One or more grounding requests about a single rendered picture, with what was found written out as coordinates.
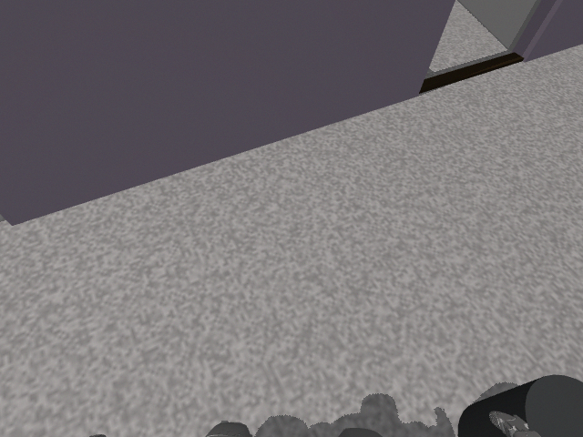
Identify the right robot hand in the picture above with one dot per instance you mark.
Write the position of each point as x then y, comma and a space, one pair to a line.
512, 426

